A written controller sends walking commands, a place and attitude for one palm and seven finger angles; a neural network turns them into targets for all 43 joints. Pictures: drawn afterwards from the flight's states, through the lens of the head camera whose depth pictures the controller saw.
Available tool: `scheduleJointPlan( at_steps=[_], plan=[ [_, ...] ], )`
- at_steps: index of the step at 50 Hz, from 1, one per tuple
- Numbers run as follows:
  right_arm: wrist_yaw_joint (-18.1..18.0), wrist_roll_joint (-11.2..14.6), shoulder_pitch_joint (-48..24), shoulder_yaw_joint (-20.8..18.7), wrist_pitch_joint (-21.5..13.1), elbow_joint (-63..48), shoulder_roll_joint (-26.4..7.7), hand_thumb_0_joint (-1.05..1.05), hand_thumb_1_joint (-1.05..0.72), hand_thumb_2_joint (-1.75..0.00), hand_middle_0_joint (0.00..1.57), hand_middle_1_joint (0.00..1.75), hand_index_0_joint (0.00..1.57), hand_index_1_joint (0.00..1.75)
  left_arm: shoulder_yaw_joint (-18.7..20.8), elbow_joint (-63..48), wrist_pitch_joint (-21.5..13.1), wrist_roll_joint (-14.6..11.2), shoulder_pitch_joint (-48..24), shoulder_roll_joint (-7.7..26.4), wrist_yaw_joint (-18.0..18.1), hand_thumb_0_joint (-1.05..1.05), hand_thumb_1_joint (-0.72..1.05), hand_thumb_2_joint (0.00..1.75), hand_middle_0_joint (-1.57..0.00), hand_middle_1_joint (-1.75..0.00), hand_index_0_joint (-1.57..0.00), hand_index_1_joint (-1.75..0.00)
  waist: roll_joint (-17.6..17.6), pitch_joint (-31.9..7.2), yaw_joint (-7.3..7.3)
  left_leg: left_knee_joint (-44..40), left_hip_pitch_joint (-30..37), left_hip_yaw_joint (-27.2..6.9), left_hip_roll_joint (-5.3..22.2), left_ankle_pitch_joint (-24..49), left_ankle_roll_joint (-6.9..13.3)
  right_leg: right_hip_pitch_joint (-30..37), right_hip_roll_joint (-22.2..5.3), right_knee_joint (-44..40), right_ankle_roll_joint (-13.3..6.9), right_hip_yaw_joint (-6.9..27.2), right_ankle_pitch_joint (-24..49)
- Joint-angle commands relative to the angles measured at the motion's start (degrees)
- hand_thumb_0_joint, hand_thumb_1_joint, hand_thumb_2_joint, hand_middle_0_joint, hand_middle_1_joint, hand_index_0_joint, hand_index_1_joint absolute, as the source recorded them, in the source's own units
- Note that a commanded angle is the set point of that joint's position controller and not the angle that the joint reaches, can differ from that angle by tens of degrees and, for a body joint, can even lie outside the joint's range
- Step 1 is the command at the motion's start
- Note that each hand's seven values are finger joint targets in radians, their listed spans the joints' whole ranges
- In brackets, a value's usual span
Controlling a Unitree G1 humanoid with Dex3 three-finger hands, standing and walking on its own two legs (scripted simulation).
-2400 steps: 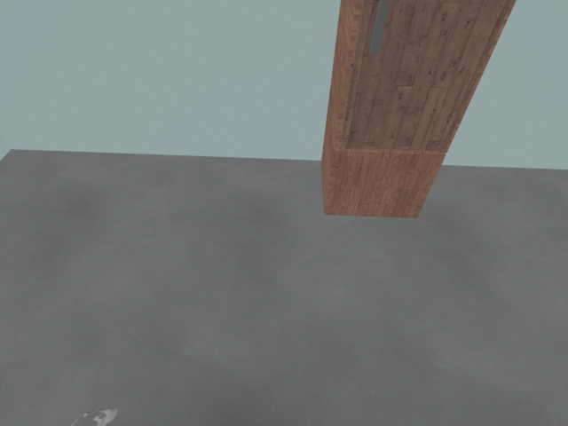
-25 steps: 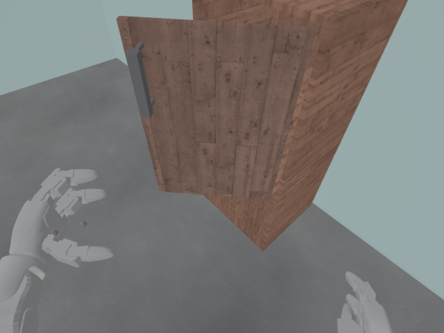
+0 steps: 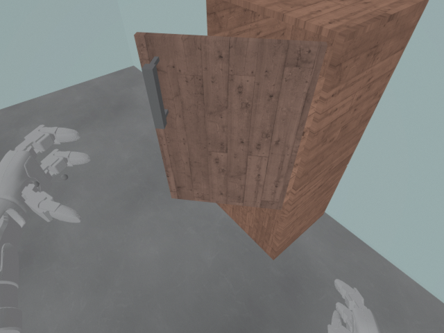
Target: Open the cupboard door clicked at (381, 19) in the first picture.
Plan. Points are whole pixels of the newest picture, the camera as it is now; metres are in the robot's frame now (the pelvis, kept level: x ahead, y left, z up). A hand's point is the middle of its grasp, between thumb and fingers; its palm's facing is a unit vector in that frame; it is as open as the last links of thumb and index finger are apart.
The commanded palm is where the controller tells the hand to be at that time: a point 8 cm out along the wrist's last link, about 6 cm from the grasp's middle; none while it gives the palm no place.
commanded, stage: raise the hand with hooked fingers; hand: left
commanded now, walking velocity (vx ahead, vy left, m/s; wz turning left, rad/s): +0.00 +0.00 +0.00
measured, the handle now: (158, 93) +0.60 +0.22 +0.13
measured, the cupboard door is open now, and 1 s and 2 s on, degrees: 43 43 43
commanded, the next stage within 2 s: move the hooked fingers beside the handle in 0.44 s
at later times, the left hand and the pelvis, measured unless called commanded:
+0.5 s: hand (84, 182) +0.30 +0.25 +0.15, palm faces +0.03 -1.00 -0.05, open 14.0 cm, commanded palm +0.26 +0.30 +0.15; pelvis +0.00 -0.02 +0.00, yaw -1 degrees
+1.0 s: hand (101, 149) +0.38 +0.26 +0.15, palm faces +0.01 -1.00 +0.00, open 14.0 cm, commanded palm +0.35 +0.31 +0.14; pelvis +0.00 -0.02 +0.00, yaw -2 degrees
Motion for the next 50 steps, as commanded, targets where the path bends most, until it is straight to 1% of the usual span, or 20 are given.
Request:
scheduleJointPlan(
  at_steps=[1, 6, 9, 10, 11, 14, 15, 18, 22, 27, 30, 34, 39, 41, 43, 44, 45, 48, 49, 50],
  plan=[
    [0.41, -0.08, -5.21, -4.01, -2.74, -10.13, -8.31, 0.00, -0.90, -0.90, 0.20, 0.30, 0.20, 0.30, 3.37, -10.74, -1.35, -1.62, -11.58, 12.69, -2.18, 0.00, -0.50, 0.30, -0.30, -1.20, -0.30, -1.20, 0.65, -13.10, 0.34, -4.78, 7.82, -4.87, 1.18, 17.23, -1.52, 1.00, 1.14, -2.17, -1.34, 1.60, 14.99],
    [1.04, -0.61, -5.75, -4.29, -2.79, -10.66, -7.98, 0.00, -0.90, -0.90, 0.20, 0.30, 0.20, 0.30, 7.28, -16.16, -5.20, -2.55, -11.88, 15.27, -0.09, 0.00, -0.50, 0.30, -0.30, -1.20, -0.30, -1.20, 0.82, -13.77, 0.79, -5.01, 8.12, -4.03, 1.17, 15.89, -1.28, 1.31, 1.41, -2.57, -1.24, 2.08, 14.11],
    [0.70, -0.56, -5.42, -4.41, -2.94, -10.17, -7.80, 0.00, -0.90, -0.90, 0.20, 0.30, 0.20, 0.30, 7.84, -17.01, -6.21, -1.72, -12.64, 15.33, 1.87, 0.00, -0.50, 0.30, -0.30, -1.20, -0.30, -1.20, 4.48, -12.89, 0.70, -5.52, 8.57, -3.78, 1.24, 15.80, -1.40, 0.54, 1.27, -2.74, -1.26, 1.97, 13.33],
    [0.64, -0.68, -5.21, -4.33, -2.77, -10.04, -7.79, 0.00, -0.90, -0.90, 0.20, 0.30, 0.20, 0.30, 8.16, -17.19, -6.05, -1.18, -13.05, 16.38, 2.43, 0.00, -0.50, 0.30, -0.30, -1.20, -0.30, -1.20, 4.43, -12.09, 0.86, -5.67, 8.12, -3.44, 1.27, 15.03, -1.34, 1.14, 1.14, -3.13, -1.32, 2.21, 12.89],
    [0.51, -0.60, -5.64, -4.28, -2.87, -10.07, -7.59, 0.00, -0.90, -0.90, 0.20, 0.30, 0.20, 0.30, 7.40, -17.29, -5.87, -0.88, -13.85, 15.33, 2.61, 0.00, -0.50, 0.30, -0.30, -1.20, -0.30, -1.20, 6.63, -11.55, 0.41, -5.92, 8.34, -3.23, 1.14, 14.77, -1.27, 0.74, 1.04, -3.35, -1.34, 2.39, 12.97],
    [-0.06, -0.22, -5.33, -4.38, -2.85, -9.58, -7.53, 0.00, -0.90, -0.90, 0.20, 0.30, 0.20, 0.30, 4.69, -15.60, -5.13, -0.14, -13.85, 12.72, 2.77, 0.00, -0.50, 0.30, -0.30, -1.20, -0.30, -1.20, 5.00, -9.96, -0.59, -6.31, 8.24, -3.25, 1.37, 12.89, -1.07, -0.25, 1.00, -3.92, -1.07, 2.14, 11.30],
    [-0.09, -0.35, -5.08, -4.34, -2.69, -9.60, -7.67, 0.00, -0.90, -0.90, 0.20, 0.30, 0.20, 0.30, 4.32, -15.03, -4.91, -0.49, -13.45, 12.59, 2.25, 0.00, -0.50, 0.30, -0.30, -1.20, -0.30, -1.20, 2.49, -9.89, -0.54, -6.19, 8.02, -3.15, 1.38, 12.51, -0.84, 0.41, 0.99, -4.27, -1.04, 2.49, 11.69],
    [-0.43, -0.20, -5.51, -4.50, -2.73, -9.53, -7.90, 0.00, -0.90, -0.90, 0.20, 0.30, 0.20, 0.30, 4.82, -14.18, -4.47, -0.88, -13.20, 13.13, 1.17, 0.00, -0.50, 0.30, -0.30, -1.20, -0.30, -1.20, 2.13, -11.48, -0.56, -5.64, 8.23, -2.84, 1.05, 12.30, -0.51, 0.85, 0.76, -4.04, -0.75, 2.91, 12.61],
    [-0.35, -0.07, -5.99, -4.28, -2.51, -9.40, -7.96, 0.00, -0.90, -0.90, 0.20, 0.30, 0.20, 0.30, 4.98, -12.18, -4.32, -1.55, -12.94, 13.09, 0.39, 0.00, -0.50, 0.30, -0.30, -1.20, -0.30, -1.20, -0.25, -10.21, -0.42, -5.43, 6.69, -2.84, 0.91, 11.21, -0.49, 0.61, 0.76, -4.02, -0.58, 3.05, 12.06],
    [-0.29, -0.08, -6.49, -4.16, -2.56, -9.76, -7.59, 0.00, -0.90, -0.90, 0.20, 0.30, 0.20, 0.30, 5.31, -12.92, -4.74, -1.24, -14.03, 13.74, 0.91, 0.00, -0.50, 0.30, -0.30, -1.20, -0.30, -1.20, 1.66, -10.41, -0.27, -5.30, 6.54, -2.48, 0.71, 10.46, -0.46, 0.92, 0.45, -4.21, -0.53, 3.64, 11.13],
    [-0.64, -0.21, -5.47, -4.17, -2.07, -8.66, -8.05, 0.00, -0.90, -0.90, 0.20, 0.30, 0.20, 0.30, 7.36, -9.23, -5.14, -0.85, -17.33, 17.49, 1.19, 0.00, -0.50, 0.30, -0.30, -1.20, -0.30, -1.20, -0.80, -9.37, -0.84, -4.41, 4.74, -2.02, 0.72, 9.68, -0.25, 0.73, 0.36, -4.64, -0.08, 4.69, 10.69],
    [-1.34, 0.15, -4.66, -4.09, -2.06, -7.18, -8.23, 0.00, -0.90, -0.90, 0.20, 0.30, 0.20, 0.30, 4.31, -2.88, -6.45, 0.26, -27.21, 16.67, 0.74, 0.00, -0.50, 0.30, -0.30, -1.20, -0.30, -1.20, 0.83, -8.02, -3.19, -4.05, 3.67, -2.04, 0.67, 6.14, -0.24, -2.28, -0.03, -5.07, 0.17, 5.41, 6.19],
    [-1.54, 0.07, -2.99, -4.26, -2.02, -6.31, -8.99, 0.00, -0.90, -0.90, 0.20, 0.30, 0.20, 0.30, 2.68, 2.96, -8.53, 1.74, -35.56, 18.76, -0.86, 0.00, -0.50, 0.30, -0.30, -1.20, -0.30, -1.20, 3.73, -13.50, -3.74, -2.54, 4.20, -2.38, 0.44, 7.91, -0.24, -1.42, -0.38, -3.39, -0.15, 5.79, 8.44],
    [-1.29, 0.03, -2.27, -4.37, -1.71, -6.48, -9.24, 0.00, -0.90, -0.90, 0.20, 0.30, 0.20, 0.30, 3.18, 6.15, -8.70, 1.39, -35.15, 19.48, -1.44, 0.00, -0.50, 0.30, -0.30, -1.20, -0.30, -1.20, 1.32, -15.28, -3.37, -1.86, 3.14, -2.21, 0.54, 9.10, -0.12, -0.18, -0.42, -2.71, -0.03, 6.30, 10.54],
    [-0.93, -0.05, -0.91, -4.53, -1.09, -6.05, -9.93, 0.00, -0.90, -0.90, 0.20, 0.30, 0.20, 0.30, 5.46, 12.00, -8.50, 1.60, -33.35, 21.95, -2.04, 0.00, -0.50, 0.30, -0.30, -1.20, -0.30, -1.20, -1.44, -14.55, -2.95, -1.50, 0.45, -2.04, 0.51, 9.69, -0.07, 0.03, -0.56, -2.02, 0.10, 6.20, 12.20],
    [-0.71, -0.02, -0.54, -4.70, -0.87, -6.03, -10.12, 0.00, -0.90, -0.90, 0.20, 0.30, 0.20, 0.30, 6.11, 13.31, -8.61, 1.60, -33.85, 22.76, -2.32, 0.00, -0.50, 0.30, -0.30, -1.20, -0.30, -1.20, -1.39, -14.67, -2.88, -1.17, -0.40, -1.79, 0.46, 10.00, -0.06, 0.05, -0.75, -1.78, 0.22, 6.57, 13.01],
    [-0.37, -0.14, -0.02, -4.71, -0.40, -6.31, -10.51, 0.00, -0.90, -0.90, 0.20, 0.30, 0.20, 0.30, 7.82, 15.32, -8.59, 1.40, -33.38, 24.83, -2.63, 0.00, -0.50, 0.30, -0.30, -1.20, -0.30, -1.20, -1.91, -14.73, -2.03, -0.94, -1.73, -1.88, 0.45, 10.66, -0.19, 1.21, -0.68, -1.22, -0.01, 6.62, 13.78],
    [0.27, -0.11, 1.16, -5.07, 0.35, -7.10, -10.67, 0.00, -0.90, -0.90, 0.20, 0.30, 0.20, 0.30, 7.89, 16.58, -9.35, 2.38, -34.78, 25.66, -2.76, 0.00, -0.50, 0.30, -0.30, -1.20, -0.30, -1.20, -0.56, -16.05, -2.04, -0.96, -1.96, -1.57, 0.42, 11.93, -0.07, 0.55, -0.44, -0.10, -0.01, 5.90, 15.78],
    [0.44, -0.19, 1.53, -5.25, 0.44, -7.43, -10.68, 0.00, -0.90, -0.90, 0.20, 0.30, 0.20, 0.30, 7.71, 15.91, -9.96, 2.63, -35.75, 25.75, -2.65, 0.00, -0.50, 0.30, -0.30, -1.20, -0.30, -1.20, 1.09, -16.90, -2.07, -0.74, -1.23, -1.39, 0.40, 12.04, -0.04, -0.15, -0.29, 0.04, -0.05, 5.97, 15.71],
    [0.59, -0.20, 1.92, -5.34, 0.85, -7.53, -10.81, 0.00, -0.90, -0.90, 0.20, 0.30, 0.20, 0.30, 7.63, 15.66, -10.51, 2.45, -37.18, 26.22, -2.52, 0.00, -0.50, 0.30, -0.30, -1.20, -0.30, -1.20, 0.42, -16.66, -2.22, -0.47, -1.40, -1.42, 0.63, 12.69, -0.09, 0.20, -0.15, 0.25, -0.22, 6.00, 16.18]
  ],
)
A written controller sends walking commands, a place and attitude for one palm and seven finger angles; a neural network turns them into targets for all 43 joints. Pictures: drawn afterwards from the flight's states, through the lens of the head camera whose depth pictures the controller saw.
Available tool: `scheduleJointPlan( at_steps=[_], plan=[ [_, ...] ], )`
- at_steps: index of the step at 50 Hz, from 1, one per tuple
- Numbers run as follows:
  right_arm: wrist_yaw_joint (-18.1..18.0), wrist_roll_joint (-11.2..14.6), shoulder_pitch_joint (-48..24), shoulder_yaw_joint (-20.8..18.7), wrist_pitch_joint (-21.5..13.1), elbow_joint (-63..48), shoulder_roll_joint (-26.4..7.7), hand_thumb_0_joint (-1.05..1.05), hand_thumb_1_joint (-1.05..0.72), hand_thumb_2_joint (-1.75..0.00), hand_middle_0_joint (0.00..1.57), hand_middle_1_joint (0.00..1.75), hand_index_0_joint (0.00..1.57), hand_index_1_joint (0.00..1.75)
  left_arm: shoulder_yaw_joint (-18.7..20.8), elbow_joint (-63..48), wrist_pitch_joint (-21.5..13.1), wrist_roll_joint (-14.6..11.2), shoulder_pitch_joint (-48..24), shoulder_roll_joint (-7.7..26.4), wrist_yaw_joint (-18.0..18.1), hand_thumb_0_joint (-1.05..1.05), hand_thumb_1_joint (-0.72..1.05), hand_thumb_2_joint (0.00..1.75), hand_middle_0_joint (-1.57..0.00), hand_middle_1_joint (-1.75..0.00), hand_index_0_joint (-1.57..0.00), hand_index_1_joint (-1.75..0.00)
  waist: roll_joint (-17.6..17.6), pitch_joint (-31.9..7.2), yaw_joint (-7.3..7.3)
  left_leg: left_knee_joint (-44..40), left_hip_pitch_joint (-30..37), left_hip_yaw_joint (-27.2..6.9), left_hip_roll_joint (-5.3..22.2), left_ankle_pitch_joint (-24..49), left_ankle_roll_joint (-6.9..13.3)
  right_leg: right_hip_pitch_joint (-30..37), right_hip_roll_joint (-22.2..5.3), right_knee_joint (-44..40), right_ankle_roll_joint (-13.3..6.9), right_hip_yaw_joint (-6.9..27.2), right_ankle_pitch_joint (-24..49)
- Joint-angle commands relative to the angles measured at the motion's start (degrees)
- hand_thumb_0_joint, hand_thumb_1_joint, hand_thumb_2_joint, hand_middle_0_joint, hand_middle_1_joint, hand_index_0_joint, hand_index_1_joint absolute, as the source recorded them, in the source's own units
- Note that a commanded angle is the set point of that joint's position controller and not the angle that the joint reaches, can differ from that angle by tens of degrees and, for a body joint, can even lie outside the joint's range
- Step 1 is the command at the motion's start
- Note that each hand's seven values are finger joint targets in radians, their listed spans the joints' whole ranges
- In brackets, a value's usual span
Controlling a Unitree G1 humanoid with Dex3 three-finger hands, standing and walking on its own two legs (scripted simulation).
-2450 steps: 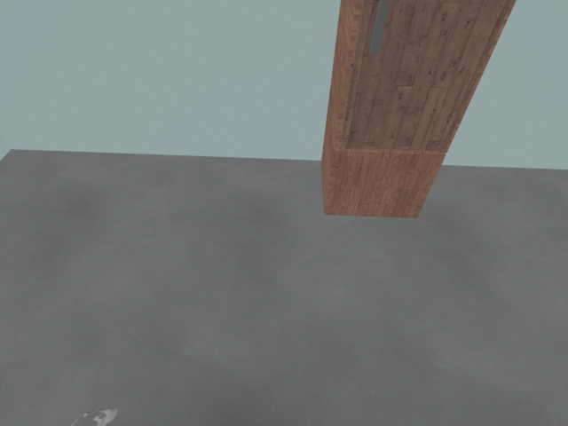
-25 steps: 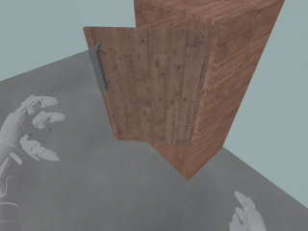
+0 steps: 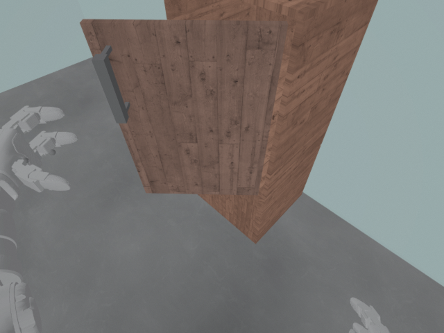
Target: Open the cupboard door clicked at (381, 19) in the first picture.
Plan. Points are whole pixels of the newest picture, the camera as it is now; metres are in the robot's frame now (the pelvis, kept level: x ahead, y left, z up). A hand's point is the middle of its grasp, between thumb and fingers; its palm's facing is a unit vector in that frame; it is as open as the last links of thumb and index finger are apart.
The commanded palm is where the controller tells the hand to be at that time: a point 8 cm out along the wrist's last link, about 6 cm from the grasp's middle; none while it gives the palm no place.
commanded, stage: move the hooked fingers beside the handle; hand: left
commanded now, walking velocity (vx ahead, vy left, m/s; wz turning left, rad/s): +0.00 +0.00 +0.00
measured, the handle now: (115, 86) +0.59 +0.26 +0.13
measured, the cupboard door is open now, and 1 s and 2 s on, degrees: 43 43 43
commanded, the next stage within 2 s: none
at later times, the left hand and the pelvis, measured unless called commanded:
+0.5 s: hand (59, 126) +0.44 +0.31 +0.15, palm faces +0.01 -1.00 +0.02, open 14.0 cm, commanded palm +0.42 +0.36 +0.14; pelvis +0.00 +0.03 +0.00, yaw +0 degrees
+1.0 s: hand (71, 99) +0.52 +0.32 +0.15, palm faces +0.01 -1.00 +0.03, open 14.0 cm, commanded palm +0.51 +0.38 +0.14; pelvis +0.02 +0.03 -0.01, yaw -1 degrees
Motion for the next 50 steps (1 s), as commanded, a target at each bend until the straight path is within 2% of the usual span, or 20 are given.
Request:
scheduleJointPlan(
  at_steps=[1, 4, 5, 6, 9, 13, 16, 20, 21, 23, 26, 27, 30, 31, 33, 36, 40, 42, 43, 50],
  plan=[
    [0.29, -0.37, -0.42, -3.60, -1.85, -8.15, -8.20, 0.00, -0.90, -0.90, 0.20, 0.30, 0.20, 0.30, 4.76, -11.73, -5.82, -0.76, -21.83, 21.04, 0.25, 0.00, -0.50, 0.30, -0.30, -1.20, -0.30, -1.20, 2.63, -16.36, 1.47, -2.41, 5.10, -2.39, -1.25, 13.49, 1.63, 6.41, -1.61, -3.04, 1.49, 4.88, 17.48],
    [0.35, -0.46, 1.45, -3.99, -1.34, -7.87, -8.54, 0.00, -0.90, -0.90, 0.20, 0.30, 0.20, 0.30, 4.90, -10.33, -7.29, -0.30, -22.34, 21.21, 0.34, 0.00, -0.50, 0.30, -0.30, -1.20, -0.30, -1.20, 2.62, -17.28, 0.92, -2.37, 6.12, -2.67, -1.13, 13.56, 1.69, 4.72, -1.01, -2.74, 1.30, 4.06, 16.40],
    [0.34, -0.53, 1.89, -4.03, -0.93, -7.68, -8.79, 0.00, -0.90, -0.90, 0.20, 0.30, 0.20, 0.30, 4.51, -9.56, -7.53, -0.96, -23.88, 21.06, -0.02, 0.00, -0.50, 0.30, -0.30, -1.20, -0.30, -1.20, 0.46, -16.96, 0.55, -2.17, 5.79, -2.66, -0.85, 14.35, 1.72, 4.96, -0.89, -2.66, 1.21, 4.00, 17.25],
    [0.37, -0.55, 2.47, -4.31, -0.76, -7.39, -9.09, 0.00, -0.90, -0.90, 0.20, 0.30, 0.20, 0.30, 6.71, -9.06, -7.77, -0.73, -23.89, 23.43, -0.18, 0.00, -0.50, 0.30, -0.30, -1.20, -0.30, -1.20, 1.28, -18.12, 0.88, -2.06, 5.67, -2.64, -1.04, 14.15, 1.80, 5.29, -0.86, -2.50, 1.35, 4.32, 17.41],
    [0.23, -0.51, 3.35, -4.23, -0.29, -6.62, -9.05, 0.00, -0.90, -0.90, 0.20, 0.30, 0.20, 0.30, 3.20, -7.85, -7.93, 0.13, -28.01, 20.91, -0.80, 0.00, -0.50, 0.30, -0.30, -1.20, -0.30, -1.20, 4.92, -17.53, -0.40, -2.30, 7.71, -3.17, -0.89, 14.77, 1.60, 1.88, -0.68, -2.59, 0.98, 3.40, 16.27],
    [0.25, -0.65, 4.74, -4.22, 0.58, -5.91, -9.43, 0.00, -0.90, -0.90, 0.20, 0.30, 0.20, 0.30, 2.54, -4.55, -7.77, 0.88, -30.63, 21.69, -0.85, 0.00, -0.50, 0.30, -0.30, -1.20, -0.30, -1.20, 5.50, -16.89, -0.98, -2.21, 7.92, -3.91, -0.71, 14.31, 1.36, -0.69, -0.41, -2.74, 0.73, 2.90, 14.08],
    [0.25, -0.84, 5.24, -4.21, 1.00, -5.56, -9.40, 0.00, -0.90, -0.90, 0.20, 0.30, 0.20, 0.30, -0.17, -4.24, -8.74, 0.96, -35.12, 19.31, -0.44, 0.00, -0.50, 0.30, -0.30, -1.20, -0.30, -1.20, 5.68, -17.63, -2.00, -2.11, 10.11, -4.72, -0.26, 15.68, 1.03, -2.79, -0.11, -2.61, 0.60, 2.36, 13.48],
    [0.22, -1.28, 6.95, -4.08, 1.97, -4.25, -9.94, 0.00, -0.90, -0.90, 0.20, 0.30, 0.20, 0.30, 0.35, 1.93, -9.49, 1.66, -38.92, 20.66, 0.59, 0.00, -0.50, 0.30, -0.30, -1.20, -0.30, -1.20, 2.73, -16.73, -2.90, -1.91, 8.94, -5.48, 0.17, 15.45, 0.71, -4.67, -0.07, -2.34, 0.54, 1.87, 12.05],
    [0.36, -1.43, 7.46, -4.20, 2.13, -4.14, -10.13, 0.00, -0.90, -0.90, 0.20, 0.30, 0.20, 0.30, 2.06, 3.27, -9.68, 2.10, -38.68, 22.55, 0.82, 0.00, -0.50, 0.30, -0.30, -1.20, -0.30, -1.20, 2.41, -18.40, -2.30, -1.85, 8.92, -5.77, 0.14, 16.12, 0.63, -4.10, -0.03, -1.95, 0.64, 1.98, 12.54],
    [0.46, -1.55, 7.78, -4.05, 2.65, -4.06, -10.11, 0.00, -0.90, -0.90, 0.20, 0.30, 0.20, 0.30, 0.52, 4.91, -10.06, 3.07, -40.52, 21.73, 1.14, 0.00, -0.50, 0.30, -0.30, -1.20, -0.30, -1.20, 3.30, -18.08, -2.91, -1.79, 9.05, -6.06, 0.37, 16.40, 0.32, -5.61, -0.24, -1.63, 0.68, 1.74, 11.91],
    [0.73, -1.90, 8.96, -4.11, 3.55, -3.95, -10.44, 0.00, -0.90, -0.90, 0.20, 0.30, 0.20, 0.30, 1.93, 7.31, -11.01, 4.49, -42.40, 24.73, 1.65, 0.00, -0.50, 0.30, -0.30, -1.20, -0.30, -1.20, 4.97, -20.40, -2.68, -0.78, 9.26, -6.07, 0.44, 18.39, 0.02, -5.90, -0.11, -0.80, 0.66, 2.00, 12.63],
    [0.76, -1.93, 9.01, -4.01, 3.82, -3.84, -10.40, 0.00, -0.90, -0.90, 0.20, 0.30, 0.20, 0.30, 1.02, 7.73, -11.35, 4.95, -44.01, 24.46, 1.72, 0.00, -0.50, 0.30, -0.30, -1.20, -0.30, -1.20, 5.96, -19.71, -3.40, -0.75, 9.42, -6.24, 0.62, 18.01, -0.18, -7.27, -0.16, -0.85, 0.74, 1.88, 11.89],
    [0.83, -2.19, 10.37, -4.18, 4.61, -3.35, -10.76, 0.00, -0.90, -0.90, 0.20, 0.30, 0.20, 0.30, 0.70, 9.99, -12.46, 5.19, -46.91, 24.80, 1.57, 0.00, -0.50, 0.30, -0.30, -1.20, -0.30, -1.20, 4.87, -20.29, -4.29, 0.03, 9.57, -6.74, 1.03, 19.26, -0.33, -8.47, 0.14, -0.50, 0.65, 1.77, 11.61],
    [0.75, -2.23, 10.83, -4.22, 4.97, -3.02, -11.07, 0.00, -0.90, -0.90, 0.20, 0.30, 0.20, 0.30, 1.88, 10.14, -12.76, 5.28, -47.91, 26.66, 1.52, 0.00, -0.50, 0.30, -0.30, -1.20, -0.30, -1.20, 4.13, -21.15, -4.43, 0.25, 9.34, -6.80, 1.04, 19.64, -0.22, -8.18, 0.19, -0.47, 0.87, 1.88, 12.26],
    [0.80, -2.32, 11.38, -4.13, 5.41, -2.72, -10.94, 0.00, -0.90, -0.90, 0.20, 0.30, 0.20, 0.30, -0.39, 11.26, -12.79, 5.65, -50.46, 24.65, 1.07, 0.00, -0.50, 0.30, -0.30, -1.20, -0.30, -1.20, 6.82, -21.49, -5.31, 0.60, 9.85, -6.81, 1.01, 19.53, -0.36, -9.77, 0.16, -0.28, 0.89, 1.90, 11.78],
    [0.63, -2.46, 13.01, -4.21, 6.43, -1.93, -11.63, 0.00, -0.90, -0.90, 0.20, 0.30, 0.20, 0.30, 1.59, 14.81, -12.55, 6.08, -51.73, 28.32, 0.69, 0.00, -0.50, 0.30, -0.30, -1.20, -0.30, -1.20, 5.10, -21.98, -5.73, 1.29, 8.39, -6.93, 1.09, 19.47, -0.25, -9.89, 0.40, -0.07, 0.97, 1.92, 11.87],
    [0.70, -2.66, 14.50, -4.13, 7.74, -1.75, -11.62, 0.00, -0.90, -0.90, 0.20, 0.30, 0.20, 0.30, 0.75, 16.44, -12.16, 6.93, -54.02, 29.01, 0.37, 0.00, -0.50, 0.30, -0.30, -1.20, -0.30, -1.20, 6.91, -22.64, -6.26, 2.38, 7.37, -6.57, 0.93, 21.82, -0.26, -10.31, 0.49, 0.58, 0.91, 1.92, 13.53],
    [0.81, -2.86, 15.65, -4.40, 8.71, -1.55, -11.96, 0.00, -0.90, -0.90, 0.20, 0.30, 0.20, 0.30, 3.14, 16.58, -12.30, 7.71, -53.74, 32.79, 0.27, 0.00, -0.50, 0.30, -0.30, -1.20, -0.30, -1.20, 7.04, -25.45, -5.93, 3.25, 8.07, -6.65, 1.02, 24.73, -0.37, -9.57, 0.65, 1.02, 1.17, 2.05, 15.53],
    [0.95, -2.89, 15.97, -4.41, 9.07, -1.68, -11.90, 0.00, -0.90, -0.90, 0.20, 0.30, 0.20, 0.30, 2.37, 16.58, -12.30, 7.89, -54.04, 32.14, 0.09, 0.00, -0.50, 0.30, -0.30, -1.20, -0.30, -1.20, 7.85, -25.89, -6.21, 3.41, 8.45, -6.52, 1.09, 25.08, -0.39, -10.17, 0.73, 0.97, 1.26, 2.10, 15.54],
    [0.96, -3.06, 17.87, -4.11, 11.86, -1.85, -12.38, 0.00, -0.90, -0.90, 0.20, 0.30, 0.20, 0.30, 3.67, 20.28, -11.59, 9.31, -57.46, 37.08, -0.41, 0.00, -0.50, 0.30, -0.30, -1.20, -0.30, -1.20, 7.94, -24.29, -7.53, 4.89, 4.00, -5.62, 0.74, 23.68, 0.59, -10.43, 1.14, 1.36, 1.41, 2.51, 16.85]
  ],
)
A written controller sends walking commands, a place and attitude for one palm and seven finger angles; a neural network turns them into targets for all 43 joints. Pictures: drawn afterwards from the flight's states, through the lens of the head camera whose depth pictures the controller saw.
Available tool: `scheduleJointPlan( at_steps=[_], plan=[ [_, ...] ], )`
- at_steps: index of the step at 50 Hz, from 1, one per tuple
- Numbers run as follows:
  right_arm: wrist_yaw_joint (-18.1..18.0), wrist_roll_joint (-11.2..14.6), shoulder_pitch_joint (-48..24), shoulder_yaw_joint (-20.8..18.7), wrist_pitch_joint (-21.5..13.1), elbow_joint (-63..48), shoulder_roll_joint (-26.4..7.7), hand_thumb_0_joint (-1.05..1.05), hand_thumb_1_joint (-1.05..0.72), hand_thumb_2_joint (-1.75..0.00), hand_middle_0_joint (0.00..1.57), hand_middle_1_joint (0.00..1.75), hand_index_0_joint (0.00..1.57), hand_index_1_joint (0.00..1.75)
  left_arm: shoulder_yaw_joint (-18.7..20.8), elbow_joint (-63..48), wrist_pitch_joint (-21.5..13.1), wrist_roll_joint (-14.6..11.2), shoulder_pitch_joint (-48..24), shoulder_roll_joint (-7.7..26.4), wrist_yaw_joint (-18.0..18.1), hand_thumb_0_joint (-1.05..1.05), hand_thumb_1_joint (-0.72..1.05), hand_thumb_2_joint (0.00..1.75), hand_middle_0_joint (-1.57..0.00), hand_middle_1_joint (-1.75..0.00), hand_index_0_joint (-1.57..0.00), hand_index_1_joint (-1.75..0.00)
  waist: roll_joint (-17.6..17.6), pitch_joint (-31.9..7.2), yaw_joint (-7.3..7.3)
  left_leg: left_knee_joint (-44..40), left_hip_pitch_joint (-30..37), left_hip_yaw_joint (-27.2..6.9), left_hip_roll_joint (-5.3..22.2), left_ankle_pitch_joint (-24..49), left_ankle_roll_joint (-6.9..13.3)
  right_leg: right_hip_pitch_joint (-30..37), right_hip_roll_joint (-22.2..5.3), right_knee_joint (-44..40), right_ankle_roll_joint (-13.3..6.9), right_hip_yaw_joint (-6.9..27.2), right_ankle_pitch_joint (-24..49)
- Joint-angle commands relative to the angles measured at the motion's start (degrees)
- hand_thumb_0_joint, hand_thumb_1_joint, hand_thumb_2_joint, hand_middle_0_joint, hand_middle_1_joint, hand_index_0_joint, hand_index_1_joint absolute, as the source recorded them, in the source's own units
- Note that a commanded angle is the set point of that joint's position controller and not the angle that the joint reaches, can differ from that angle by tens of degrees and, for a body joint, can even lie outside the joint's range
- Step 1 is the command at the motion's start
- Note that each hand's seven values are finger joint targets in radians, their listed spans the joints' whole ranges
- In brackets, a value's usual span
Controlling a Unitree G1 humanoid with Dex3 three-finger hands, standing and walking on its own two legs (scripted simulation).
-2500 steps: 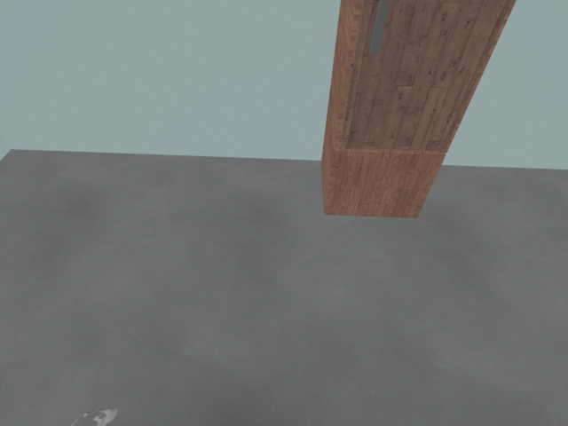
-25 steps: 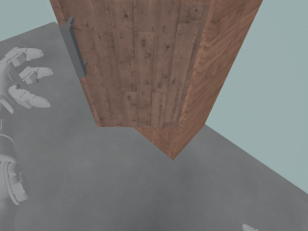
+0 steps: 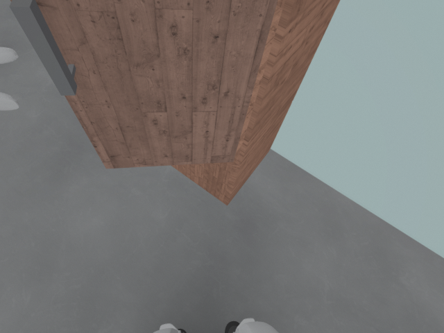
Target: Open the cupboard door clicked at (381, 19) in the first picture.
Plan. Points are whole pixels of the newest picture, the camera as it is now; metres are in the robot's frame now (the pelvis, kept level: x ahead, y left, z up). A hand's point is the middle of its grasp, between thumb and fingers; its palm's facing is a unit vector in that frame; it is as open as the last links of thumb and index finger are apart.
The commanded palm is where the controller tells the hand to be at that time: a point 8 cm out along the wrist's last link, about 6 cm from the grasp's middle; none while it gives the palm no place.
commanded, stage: move the hooked fingers beside the handle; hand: left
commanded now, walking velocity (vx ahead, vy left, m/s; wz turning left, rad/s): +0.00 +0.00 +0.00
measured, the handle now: (52, 44) +0.57 +0.24 +0.14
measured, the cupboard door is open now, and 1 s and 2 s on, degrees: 43 43 43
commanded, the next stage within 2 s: slide the fingers in behind the handle in 1.28 s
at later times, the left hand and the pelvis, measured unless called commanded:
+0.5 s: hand out of the picture +0.51 +0.31 +0.15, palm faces +0.04 -1.00 +0.02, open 14.0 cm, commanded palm +0.50 +0.35 +0.14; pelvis +0.01 +0.00 +0.00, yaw -1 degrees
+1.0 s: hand out of the picture +0.53 +0.30 +0.15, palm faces +0.04 -1.00 +0.02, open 14.0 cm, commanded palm +0.52 +0.35 +0.14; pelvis +0.00 +0.00 -0.01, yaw +0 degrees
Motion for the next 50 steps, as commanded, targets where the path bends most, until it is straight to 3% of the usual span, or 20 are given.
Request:
scheduleJointPlan(
  at_steps=[1, 3, 5, 7, 11, 12, 14, 16, 20, 25, 31, 35, 36, 40, 41, 44, 45, 46, 48, 50],
  plan=[
    [-0.83, -0.45, 9.33, -3.98, 0.65, -3.01, -11.73, 0.00, -0.90, -0.90, 0.20, 0.30, 0.20, 0.30, 2.87, -11.54, -3.29, -0.20, -26.13, 22.46, -0.25, 0.00, -0.50, 0.30, -0.30, -1.20, -0.30, -1.20, 9.69, -24.61, 0.62, -1.45, 20.45, -6.47, 0.83, 27.89, -1.72, 4.11, 1.32, -1.31, -0.67, 1.81, 18.31],
    [-0.74, -0.56, 10.02, -3.94, 1.32, -3.12, -11.70, 0.00, -0.90, -0.90, 0.20, 0.30, 0.20, 0.30, 3.14, -11.33, -3.37, 0.57, -26.41, 23.80, -0.55, 0.00, -0.50, 0.30, -0.30, -1.20, -0.30, -1.20, 10.45, -25.82, 0.53, -0.74, 20.31, -6.47, 0.84, 28.99, -1.74, 4.12, 1.40, -0.95, -0.63, 1.81, 19.05],
    [-0.70, -0.67, 10.56, -3.90, 1.91, -3.02, -11.49, 0.00, -0.90, -0.90, 0.20, 0.30, 0.20, 0.30, 2.07, -11.37, -3.58, 0.52, -27.57, 22.55, -0.83, 0.00, -0.50, 0.30, -0.30, -1.20, -0.30, -1.20, 13.16, -26.29, 0.08, 0.01, 22.10, -6.61, 1.05, 32.02, -2.20, 2.41, 1.68, -0.57, -0.89, 1.54, 19.73],
    [-0.66, -0.77, 10.93, -3.87, 2.33, -2.30, -11.69, 0.00, -0.90, -0.90, 0.20, 0.30, 0.20, 0.30, 0.90, -10.26, -3.22, 0.85, -29.55, 22.14, -1.27, 0.00, -0.50, 0.30, -0.30, -1.20, -0.30, -1.20, 12.82, -25.32, -1.31, 0.61, 22.25, -6.94, 1.45, 31.10, -2.10, 0.15, 1.82, -0.97, -0.50, 1.48, 18.47],
    [-0.39, -0.83, 11.69, -3.89, 3.18, -2.91, -11.55, 0.00, -0.90, -0.90, 0.20, 0.30, 0.20, 0.30, 2.28, -10.68, -2.38, 0.04, -25.46, 22.62, -2.36, 0.00, -0.50, 0.30, -0.30, -1.20, -0.30, -1.20, 14.35, -28.72, 0.30, 1.46, 24.12, -6.96, 1.73, 37.20, -2.63, 0.81, 2.11, 0.03, -0.72, 1.08, 21.28],
    [-0.15, -0.90, 11.91, -4.05, 3.34, -2.89, -11.40, 0.00, -0.90, -0.90, 0.20, 0.30, 0.20, 0.30, 1.26, -10.70, -2.07, -0.21, -25.45, 20.81, -2.64, 0.00, -0.50, 0.30, -0.30, -1.20, -0.30, -1.20, 13.54, -28.42, -0.08, 1.49, 24.52, -7.15, 1.84, 37.90, -2.74, 0.37, 2.29, -0.07, -0.65, 0.86, 21.33],
    [0.13, -0.90, 11.90, -4.12, 3.53, -3.24, -11.46, 0.00, -0.90, -0.90, 0.20, 0.30, 0.20, 0.30, 2.16, -10.13, -1.43, -0.35, -23.38, 21.30, -2.82, 0.00, -0.50, 0.30, -0.30, -1.20, -0.30, -1.20, 11.50, -27.29, 0.35, 1.48, 22.64, -6.79, 1.72, 36.54, -2.21, 1.15, 2.34, -0.13, -0.53, 0.85, 21.75],
    [0.23, -0.93, 11.94, -4.13, 4.07, -3.89, -11.53, 0.00, -0.90, -0.90, 0.20, 0.30, 0.20, 0.30, 4.64, -12.74, -1.73, -0.54, -23.60, 24.25, -2.50, 0.00, -0.50, 0.30, -0.30, -1.20, -0.30, -1.20, 12.13, -28.94, 1.28, 1.58, 23.06, -6.93, 1.68, 38.98, -2.39, 2.57, 2.36, 0.43, -0.64, 0.84, 23.37],
    [0.96, -1.06, 11.38, -4.47, 4.33, -4.74, -11.08, 0.00, -0.90, -0.90, 0.20, 0.30, 0.20, 0.30, 5.08, -18.17, -3.34, -0.96, -23.35, 23.17, -1.51, 0.00, -0.50, 0.30, -0.30, -1.20, -0.30, -1.20, 15.60, -30.26, 1.85, 2.01, 26.90, -7.31, 2.02, 43.60, -3.21, 1.42, 2.74, 0.65, -1.04, 0.55, 23.12],
    [1.02, -0.74, 10.51, -4.29, 4.37, -4.45, -10.86, 0.00, -0.90, -0.90, 0.20, 0.30, 0.20, 0.30, 1.58, -15.14, -2.62, -1.40, -24.81, 18.18, -0.96, 0.00, -0.50, 0.30, -0.30, -1.20, -0.30, -1.20, 13.21, -25.38, -0.02, 1.39, 24.47, -7.05, 1.83, 36.72, -2.43, -0.44, 2.70, -0.20, -0.73, 0.48, 20.04],
    [0.37, -0.62, 10.40, -3.75, 3.97, -4.11, -10.98, 0.00, -0.90, -0.90, 0.20, 0.30, 0.20, 0.30, 1.39, -12.21, -2.28, 0.07, -26.04, 20.28, -0.27, 0.00, -0.50, 0.30, -0.30, -1.20, -0.30, -1.20, 11.62, -24.86, -0.65, 1.47, 21.71, -7.27, 1.57, 32.22, -2.21, -0.19, 2.28, 0.14, -0.51, 0.72, 18.92],
    [-0.18, -0.55, 10.00, -3.29, 3.38, -4.17, -11.01, 0.00, -0.90, -0.90, 0.20, 0.30, 0.20, 0.30, -0.33, -11.69, -3.14, -0.34, -28.60, 18.52, -0.19, 0.00, -0.50, 0.30, -0.30, -1.20, -0.30, -1.20, 11.77, -23.75, -1.82, 1.42, 20.15, -6.96, 1.37, 28.04, -1.71, -0.84, 2.18, 0.10, -0.68, 1.03, 17.39],
    [-0.30, -0.57, 10.02, -3.28, 3.41, -3.92, -11.20, 0.00, -0.90, -0.90, 0.20, 0.30, 0.20, 0.30, 0.52, -11.23, -3.29, 0.10, -29.21, 20.33, -0.15, 0.00, -0.50, 0.30, -0.30, -1.20, -0.30, -1.20, 12.14, -24.70, -1.65, 1.61, 20.17, -7.27, 1.47, 27.52, -1.88, -0.95, 2.10, 0.31, -0.55, 1.02, 16.73],
    [-0.66, -0.56, 10.33, -2.93, 2.99, -3.89, -11.17, 0.00, -0.90, -0.90, 0.20, 0.30, 0.20, 0.30, 0.32, -10.31, -3.62, 0.11, -30.10, 20.65, -0.16, 0.00, -0.50, 0.30, -0.30, -1.20, -0.30, -1.20, 11.18, -25.19, -2.03, 1.87, 19.06, -7.36, 1.34, 26.80, -1.61, -0.38, 2.08, 0.56, -0.58, 1.10, 16.68],
    [-0.61, -0.57, 10.22, -2.83, 3.05, -3.87, -11.13, 0.00, -0.90, -0.90, 0.20, 0.30, 0.20, 0.30, 0.08, -9.87, -3.43, 0.65, -29.98, 21.01, -0.16, 0.00, -0.50, 0.30, -0.30, -1.20, -0.30, -1.20, 13.16, -25.69, -1.62, 1.90, 19.31, -7.31, 1.35, 26.33, -1.74, -0.98, 2.01, 0.52, -0.49, 1.22, 15.99],
    [-0.84, -0.65, 10.47, -2.53, 2.86, -3.66, -11.34, 0.00, -0.90, -0.90, 0.20, 0.30, 0.20, 0.30, -0.39, -7.76, -2.84, 1.54, -30.61, 21.80, 0.12, 0.00, -0.50, 0.30, -0.30, -1.20, -0.30, -1.20, 12.41, -23.31, -2.34, 1.98, 16.42, -7.33, 1.44, 22.60, -1.39, -2.00, 1.90, 0.28, -0.38, 1.29, 13.55],
    [-0.96, -0.69, 10.71, -2.39, 2.79, -3.77, -11.33, 0.00, -0.90, -0.90, 0.20, 0.30, 0.20, 0.30, -0.16, -8.16, -3.02, 1.13, -30.86, 21.69, 0.10, 0.00, -0.50, 0.30, -0.30, -1.20, -0.30, -1.20, 12.14, -23.88, -2.42, 1.97, 16.54, -7.16, 1.34, 23.38, -1.27, -1.40, 2.06, 0.49, -0.51, 1.21, 14.39],
    [-1.04, -0.77, 11.09, -2.59, 2.97, -3.75, -11.58, 0.00, -0.90, -0.90, 0.20, 0.30, 0.20, 0.30, 1.76, -9.63, -3.40, 1.42, -31.06, 24.70, 0.16, 0.00, -0.50, 0.30, -0.30, -1.20, -0.30, -1.20, 12.57, -26.82, -1.78, 2.34, 17.42, -7.28, 1.45, 24.75, -1.39, -0.16, 1.96, 0.82, -0.33, 1.37, 15.50],
    [-0.90, -0.88, 11.52, -2.70, 3.01, -3.92, -11.38, 0.00, -0.90, -0.90, 0.20, 0.30, 0.20, 0.30, 1.90, -10.48, -3.58, 1.60, -30.67, 24.63, 0.19, 0.00, -0.50, 0.30, -0.30, -1.20, -0.30, -1.20, 13.71, -28.79, -1.65, 2.65, 18.66, -7.20, 1.50, 27.10, -1.61, 0.14, 2.12, 1.16, -0.40, 1.33, 17.11],
    [-0.81, -0.96, 11.85, -2.56, 3.33, -3.88, -11.25, 0.00, -0.90, -0.90, 0.20, 0.30, 0.20, 0.30, 2.29, -10.31, -3.84, 1.41, -30.24, 25.05, -0.04, 0.00, -0.50, 0.30, -0.30, -1.20, -0.30, -1.20, 14.80, -28.19, -1.41, 2.88, 18.58, -7.18, 1.40, 28.89, -1.87, 0.15, 2.36, 1.39, -0.64, 1.07, 18.02]
  ],
)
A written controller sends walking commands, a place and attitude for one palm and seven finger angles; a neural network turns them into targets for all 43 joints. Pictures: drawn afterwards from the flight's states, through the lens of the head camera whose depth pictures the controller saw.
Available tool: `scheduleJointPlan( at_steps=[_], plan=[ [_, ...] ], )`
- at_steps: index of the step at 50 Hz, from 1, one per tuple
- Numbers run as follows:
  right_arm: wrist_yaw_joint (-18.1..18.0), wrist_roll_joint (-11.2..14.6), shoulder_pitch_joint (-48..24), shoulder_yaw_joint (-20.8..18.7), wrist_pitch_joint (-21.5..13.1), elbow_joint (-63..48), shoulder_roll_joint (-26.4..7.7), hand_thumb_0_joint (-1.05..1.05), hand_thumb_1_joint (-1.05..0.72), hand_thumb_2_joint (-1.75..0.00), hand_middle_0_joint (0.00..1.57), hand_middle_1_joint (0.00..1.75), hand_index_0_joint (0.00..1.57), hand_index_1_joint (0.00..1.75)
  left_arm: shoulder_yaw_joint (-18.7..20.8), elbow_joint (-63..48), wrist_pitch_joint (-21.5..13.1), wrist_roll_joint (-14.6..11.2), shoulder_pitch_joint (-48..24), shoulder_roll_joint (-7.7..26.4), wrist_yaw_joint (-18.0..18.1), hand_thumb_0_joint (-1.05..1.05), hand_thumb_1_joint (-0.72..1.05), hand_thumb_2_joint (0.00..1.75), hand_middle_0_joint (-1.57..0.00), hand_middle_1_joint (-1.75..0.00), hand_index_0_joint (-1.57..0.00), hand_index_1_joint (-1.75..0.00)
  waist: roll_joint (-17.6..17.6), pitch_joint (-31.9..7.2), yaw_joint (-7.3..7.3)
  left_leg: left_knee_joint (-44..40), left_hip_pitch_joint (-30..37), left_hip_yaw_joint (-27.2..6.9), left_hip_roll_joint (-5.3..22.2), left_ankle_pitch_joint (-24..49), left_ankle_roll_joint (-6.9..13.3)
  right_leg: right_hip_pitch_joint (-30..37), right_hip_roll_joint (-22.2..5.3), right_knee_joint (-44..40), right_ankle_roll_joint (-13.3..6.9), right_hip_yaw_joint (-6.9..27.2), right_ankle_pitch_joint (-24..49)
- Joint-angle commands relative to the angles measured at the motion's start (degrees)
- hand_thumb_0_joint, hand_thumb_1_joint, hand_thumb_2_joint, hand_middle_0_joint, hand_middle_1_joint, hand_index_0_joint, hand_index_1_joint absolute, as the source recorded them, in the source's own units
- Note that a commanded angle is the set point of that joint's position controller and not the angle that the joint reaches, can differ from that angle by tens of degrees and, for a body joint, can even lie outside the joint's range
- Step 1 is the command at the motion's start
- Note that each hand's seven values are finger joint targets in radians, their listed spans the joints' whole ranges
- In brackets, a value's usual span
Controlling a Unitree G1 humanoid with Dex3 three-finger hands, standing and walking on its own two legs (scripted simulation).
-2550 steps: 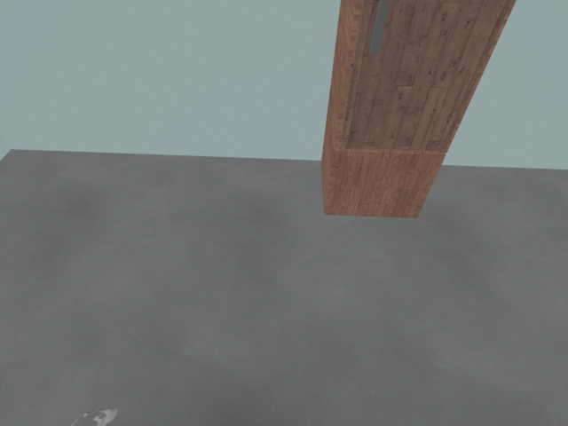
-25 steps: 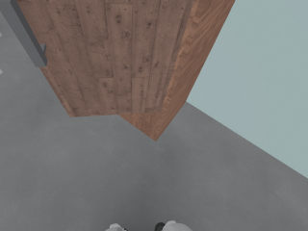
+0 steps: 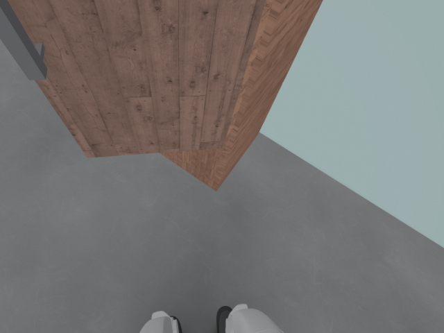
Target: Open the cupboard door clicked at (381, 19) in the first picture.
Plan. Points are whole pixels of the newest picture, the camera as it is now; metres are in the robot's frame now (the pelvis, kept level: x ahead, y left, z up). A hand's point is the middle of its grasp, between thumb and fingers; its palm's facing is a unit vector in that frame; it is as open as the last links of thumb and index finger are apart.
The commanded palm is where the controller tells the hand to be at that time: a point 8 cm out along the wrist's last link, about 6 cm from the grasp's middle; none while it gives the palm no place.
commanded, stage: move the hooked fingers beside the handle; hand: left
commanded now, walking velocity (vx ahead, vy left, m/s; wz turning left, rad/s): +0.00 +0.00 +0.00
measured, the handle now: (13, 19) +0.57 +0.24 +0.15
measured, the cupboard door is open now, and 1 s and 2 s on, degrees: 43 43 43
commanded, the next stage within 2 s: slide the fingers in behind the handle in 0.28 s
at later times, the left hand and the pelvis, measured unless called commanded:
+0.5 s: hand out of the picture +0.52 +0.30 +0.16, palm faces +0.05 -1.00 +0.01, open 14.0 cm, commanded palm +0.51 +0.34 +0.15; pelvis +0.01 +0.00 +0.00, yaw +0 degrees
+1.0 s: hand out of the picture +0.52 +0.27 +0.16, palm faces +0.04 -1.00 +0.01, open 14.0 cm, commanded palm +0.50 +0.31 +0.15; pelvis +0.01 -0.01 +0.00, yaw +0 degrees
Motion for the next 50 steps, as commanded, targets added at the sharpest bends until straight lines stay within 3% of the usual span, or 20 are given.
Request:
scheduleJointPlan(
  at_steps=[1, 4, 7, 9, 10, 13, 14, 16, 17, 22, 25, 32, 36, 37, 39, 40, 42, 46, 48, 50],
  plan=[
    [-0.54, -0.60, 12.38, -4.36, 0.15, -1.26, -11.89, 0.00, -0.90, -0.90, 0.20, 0.30, 0.20, 0.30, 3.51, -14.97, -4.45, -1.61, -23.59, 20.61, -0.18, 0.00, -0.50, 0.30, -0.30, -1.20, -0.30, -1.20, 14.12, -29.45, 1.57, -2.28, 27.33, -6.08, 0.32, 31.96, -1.84, 6.29, 1.14, -1.51, -0.22, 2.07, 19.12],
    [-0.19, -0.59, 12.53, -4.61, 0.34, -1.22, -11.81, 0.00, -0.90, -0.90, 0.20, 0.30, 0.20, 0.30, 2.24, -14.54, -3.66, -1.57, -22.00, 18.52, -0.55, 0.00, -0.50, 0.30, -0.30, -1.20, -0.30, -1.20, 14.60, -28.28, 1.59, -2.54, 28.20, -6.30, 0.51, 32.25, -2.12, 4.62, 1.36, -1.88, -0.27, 1.63, 17.85],
    [0.14, -0.68, 13.28, -5.06, 0.69, -1.07, -11.62, 0.00, -0.90, -0.90, 0.20, 0.30, 0.20, 0.30, 1.68, -16.07, -3.24, -2.02, -20.74, 16.55, -0.80, 0.00, -0.50, 0.30, -0.30, -1.20, -0.30, -1.20, 16.74, -29.55, 1.97, -2.32, 32.00, -6.91, 0.98, 38.49, -3.00, 3.28, 1.62, -1.90, -0.41, 1.19, 18.91],
    [0.43, -0.81, 13.49, -5.27, 0.84, -0.89, -11.63, 0.00, -0.90, -0.90, 0.20, 0.30, 0.20, 0.30, 1.28, -16.27, -2.73, -2.53, -19.72, 15.12, -0.84, 0.00, -0.50, 0.30, -0.30, -1.20, -0.30, -1.20, 15.10, -28.41, 1.84, -2.35, 32.41, -7.11, 1.35, 39.46, -3.19, 2.54, 1.85, -2.10, -0.35, 0.86, 18.62],
    [0.46, -0.86, 13.66, -5.28, 0.83, -1.11, -11.56, 0.00, -0.90, -0.90, 0.20, 0.30, 0.20, 0.30, 2.23, -16.60, -2.83, -3.01, -18.40, 15.23, -0.82, 0.00, -0.50, 0.30, -0.30, -1.20, -0.30, -1.20, 15.44, -28.50, 2.58, -2.38, 32.82, -7.27, 1.21, 41.22, -3.21, 2.63, 2.03, -2.00, -0.64, 0.73, 18.87],
    [0.81, -0.85, 13.41, -5.46, 0.87, -0.78, -11.49, 0.00, -0.90, -0.90, 0.20, 0.30, 0.20, 0.30, 0.18, -14.89, -1.90, -3.28, -18.65, 12.05, -0.57, 0.00, -0.50, 0.30, -0.30, -1.20, -0.30, -1.20, 13.41, -24.84, 1.49, -2.86, 30.75, -6.88, 1.23, 37.14, -2.85, 1.64, 1.95, -2.61, -0.38, 0.63, 17.50],
    [0.78, -0.79, 13.48, -5.39, 0.83, -0.88, -11.71, 0.00, -0.90, -0.90, 0.20, 0.30, 0.20, 0.30, 1.06, -14.38, -1.69, -3.31, -18.17, 13.16, -0.31, 0.00, -0.50, 0.30, -0.30, -1.20, -0.30, -1.20, 11.16, -24.45, 1.48, -3.08, 28.99, -6.62, 1.05, 34.95, -2.37, 2.70, 1.88, -2.63, -0.27, 0.83, 17.66],
    [0.59, -0.82, 13.52, -5.31, 0.80, -1.23, -11.81, 0.00, -0.90, -0.90, 0.20, 0.30, 0.20, 0.30, 3.51, -15.86, -2.28, -3.07, -18.78, 16.56, 0.32, 0.00, -0.50, 0.30, -0.30, -1.20, -0.30, -1.20, 12.00, -26.35, 2.20, -3.08, 28.99, -6.59, 0.82, 36.27, -2.37, 4.64, 1.70, -2.11, -0.42, 1.13, 19.39],
    [0.73, -0.73, 13.26, -5.21, 0.78, -1.37, -11.57, 0.00, -0.90, -0.90, 0.20, 0.30, 0.20, 0.30, 1.87, -15.55, -2.38, -2.71, -18.97, 14.82, 0.49, 0.00, -0.50, 0.30, -0.30, -1.20, -0.30, -1.20, 12.48, -26.08, 1.85, -3.07, 29.07, -6.45, 0.70, 36.09, -2.46, 4.31, 1.69, -2.11, -0.38, 1.20, 19.30],
    [1.00, -0.85, 12.83, -5.52, 0.68, -1.52, -11.27, 0.00, -0.90, -0.90, 0.20, 0.30, 0.20, 0.30, 2.48, -18.60, -4.40, -2.63, -19.24, 14.64, 1.62, 0.00, -0.50, 0.30, -0.30, -1.20, -0.30, -1.20, 13.50, -28.36, 2.12, -2.29, 31.83, -6.78, 1.06, 39.26, -3.00, 4.38, 1.74, -1.67, -0.33, 1.28, 20.00],
    [1.05, -0.82, 12.41, -5.52, 0.56, -1.35, -11.04, 0.00, -0.90, -0.90, 0.20, 0.30, 0.20, 0.30, 0.41, -18.71, -4.43, -3.73, -20.03, 10.93, 1.24, 0.00, -0.50, 0.30, -0.30, -1.20, -0.30, -1.20, 13.69, -27.77, 1.38, -2.33, 32.64, -6.79, 1.07, 39.42, -2.85, 3.69, 1.79, -1.85, -0.46, 1.15, 19.85],
    [0.85, -0.46, 11.19, -5.11, 0.05, -1.35, -10.85, 0.00, -0.90, -0.90, 0.20, 0.30, 0.20, 0.30, -1.49, -16.20, -2.69, -3.07, -21.01, 9.60, 2.33, 0.00, -0.50, 0.30, -0.30, -1.20, -0.30, -1.20, 12.17, -24.47, 0.99, -3.24, 27.69, -5.96, 0.36, 31.66, -1.73, 5.02, 1.28, -2.31, -0.24, 1.63, 19.08],
    [1.05, -0.77, 11.53, -5.50, -0.23, -1.41, -10.79, 0.00, -0.90, -0.90, 0.20, 0.30, 0.20, 0.30, 0.62, -20.40, -4.52, -3.66, -20.74, 10.71, 3.18, 0.00, -0.50, 0.30, -0.30, -1.20, -0.30, -1.20, 13.84, -30.29, 1.97, -2.58, 32.12, -6.39, 0.69, 37.52, -2.41, 6.59, 1.38, -1.69, -0.41, 1.77, 21.62],
    [1.13, -0.75, 11.36, -5.40, -0.15, -1.45, -10.75, 0.00, -0.90, -0.90, 0.20, 0.30, 0.20, 0.30, 1.00, -19.72, -4.65, -3.81, -19.54, 10.86, 3.16, 0.00, -0.50, 0.30, -0.30, -1.20, -0.30, -1.20, 13.40, -29.59, 2.33, -2.50, 31.21, -6.19, 0.63, 37.28, -2.30, 7.10, 1.42, -1.68, -0.40, 1.93, 22.00],
    [1.20, -0.55, 10.88, -5.44, -0.21, -1.21, -10.60, 0.00, -0.90, -0.90, 0.20, 0.30, 0.20, 0.30, -1.26, -17.84, -4.12, -4.22, -19.70, 7.71, 3.02, 0.00, -0.50, 0.30, -0.30, -1.20, -0.30, -1.20, 10.09, -26.64, 1.16, -2.99, 28.26, -5.47, 0.37, 32.73, -1.45, 7.71, 1.35, -2.19, -0.11, 1.99, 21.81],
    [1.06, -0.53, 10.93, -5.33, -0.25, -1.40, -10.64, 0.00, -0.90, -0.90, 0.20, 0.30, 0.20, 0.30, -0.36, -17.80, -4.13, -4.59, -19.30, 8.38, 3.03, 0.00, -0.50, 0.30, -0.30, -1.20, -0.30, -1.20, 9.91, -26.15, 1.66, -3.25, 27.27, -5.32, 0.13, 32.45, -1.23, 8.83, 1.27, -2.15, -0.33, 1.99, 22.30],
    [1.07, -0.34, 10.74, -5.31, -0.14, -1.55, -10.77, 0.00, -0.90, -0.90, 0.20, 0.30, 0.20, 0.30, 0.51, -17.00, -3.30, -3.97, -18.02, 10.20, 3.19, 0.00, -0.50, 0.30, -0.30, -1.20, -0.30, -1.20, 10.35, -26.17, 2.39, -3.63, 26.13, -5.04, -0.07, 31.05, -1.10, 9.72, 1.05, -2.19, -0.26, 2.27, 22.43],
    [1.35, -0.55, 10.54, -5.53, -0.37, -1.90, -10.40, 0.00, -0.90, -0.90, 0.20, 0.30, 0.20, 0.30, -0.69, -20.83, -3.83, -3.59, -18.37, 8.19, 4.28, 0.00, -0.50, 0.30, -0.30, -1.20, -0.30, -1.20, 13.60, -27.67, 2.88, -3.81, 29.82, -5.45, 0.27, 34.08, -1.72, 8.14, 1.11, -2.24, -0.41, 1.95, 21.55],
    [1.52, -0.65, 10.54, -5.63, -0.32, -2.15, -10.50, 0.00, -0.90, -0.90, 0.20, 0.30, 0.20, 0.30, 1.07, -20.97, -4.43, -4.26, -17.01, 9.32, 4.66, 0.00, -0.50, 0.30, -0.30, -1.20, -0.30, -1.20, 10.33, -28.15, 3.08, -3.90, 28.44, -5.21, 0.23, 32.73, -1.41, 10.33, 1.21, -2.24, -0.30, 2.15, 22.38],
    [1.46, -0.57, 10.25, -5.64, -0.45, -2.25, -10.35, 0.00, -0.90, -0.90, 0.20, 0.30, 0.20, 0.30, 0.05, -21.66, -4.96, -5.46, -17.22, 6.80, 4.62, 0.00, -0.50, 0.30, -0.30, -1.20, -0.30, -1.20, 9.80, -27.28, 2.58, -4.25, 28.06, -4.73, 0.06, 32.30, -1.02, 11.03, 1.18, -2.39, -0.43, 2.25, 23.51]
  ],
)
